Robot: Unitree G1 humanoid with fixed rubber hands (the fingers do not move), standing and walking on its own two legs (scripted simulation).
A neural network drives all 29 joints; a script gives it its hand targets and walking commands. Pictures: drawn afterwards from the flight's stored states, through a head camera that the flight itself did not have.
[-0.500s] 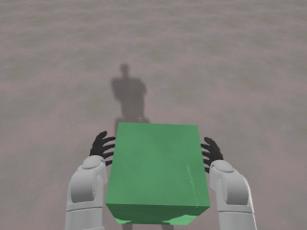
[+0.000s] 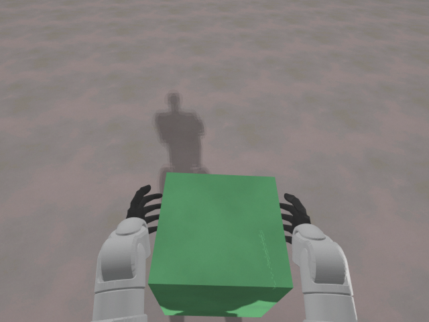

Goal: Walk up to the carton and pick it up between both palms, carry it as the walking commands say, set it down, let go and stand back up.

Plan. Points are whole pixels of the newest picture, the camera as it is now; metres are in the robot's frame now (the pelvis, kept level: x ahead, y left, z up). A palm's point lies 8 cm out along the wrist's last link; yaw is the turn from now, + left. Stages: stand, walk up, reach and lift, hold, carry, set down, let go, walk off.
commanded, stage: carry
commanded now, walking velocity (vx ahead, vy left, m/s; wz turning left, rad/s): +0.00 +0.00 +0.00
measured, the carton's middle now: (216, 249) +0.28 +0.01 -0.02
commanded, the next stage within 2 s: none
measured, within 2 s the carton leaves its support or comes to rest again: neither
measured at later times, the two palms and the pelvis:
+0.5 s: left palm (152, 219) +0.28 +0.12 +0.09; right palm (325, 266) +0.20 -0.17 +0.07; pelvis -0.03 +0.04 -0.01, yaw -12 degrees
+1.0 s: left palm (136, 214) +0.30 +0.16 +0.07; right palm (292, 299) +0.15 -0.10 +0.08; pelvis -0.01 +0.15 +0.00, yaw -29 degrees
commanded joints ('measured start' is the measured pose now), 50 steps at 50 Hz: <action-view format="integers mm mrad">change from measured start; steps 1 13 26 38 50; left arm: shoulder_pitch -378 -370 -284 -259 -451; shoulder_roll -822 -889 -854 -875 -899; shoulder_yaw -589 -753 -698 -713 -764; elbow -91 -296 -259 -311 -337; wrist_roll -306 -477 -459 -454 -515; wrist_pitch -14 291 285 263 243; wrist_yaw -201 -226 -232 -244 -245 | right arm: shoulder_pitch -496 -463 -401 -429 -472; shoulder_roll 773 859 851 911 919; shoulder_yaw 527 691 687 739 667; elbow -133 -331 -336 -397 -359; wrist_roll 285 460 449 484 456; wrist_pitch -68 224 213 198 164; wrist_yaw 175 198 172 163 196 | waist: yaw -4 -15 1 9 -10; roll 31 85 66 -194 162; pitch -160 -164 -231 -231 -160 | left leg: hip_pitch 71 175 51 -317 101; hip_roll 112 184 218 8 283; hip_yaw -101 -162 102 -92 -150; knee -97 -113 146 398 -184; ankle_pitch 200 185 266 -134 210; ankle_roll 14 9 26 -130 96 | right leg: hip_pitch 43 -264 -11 157 -459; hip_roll -57 -70 -47 -208 9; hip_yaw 49 77 6 330 65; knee -53 169 -50 -124 742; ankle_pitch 157 157 80 369 -209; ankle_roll -34 -4 -54 -154 -11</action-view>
